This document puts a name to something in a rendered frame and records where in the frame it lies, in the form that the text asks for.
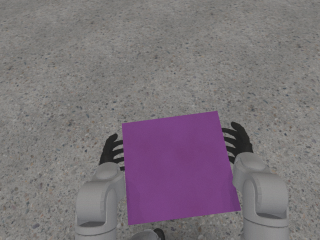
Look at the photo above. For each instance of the robot left forearm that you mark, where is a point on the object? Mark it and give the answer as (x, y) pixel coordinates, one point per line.
(96, 203)

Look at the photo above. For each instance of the carton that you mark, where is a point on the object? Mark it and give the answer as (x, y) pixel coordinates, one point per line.
(177, 167)

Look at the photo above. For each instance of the left robot shin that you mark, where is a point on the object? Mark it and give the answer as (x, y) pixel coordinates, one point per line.
(150, 230)

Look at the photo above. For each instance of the robot right forearm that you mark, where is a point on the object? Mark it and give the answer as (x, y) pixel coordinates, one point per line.
(265, 199)

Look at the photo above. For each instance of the robot left hand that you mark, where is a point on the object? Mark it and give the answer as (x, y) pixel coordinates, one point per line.
(108, 153)

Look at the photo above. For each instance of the robot left foot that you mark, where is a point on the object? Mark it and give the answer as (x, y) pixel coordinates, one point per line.
(160, 233)

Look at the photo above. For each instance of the robot right hand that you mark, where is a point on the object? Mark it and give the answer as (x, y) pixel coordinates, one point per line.
(241, 142)

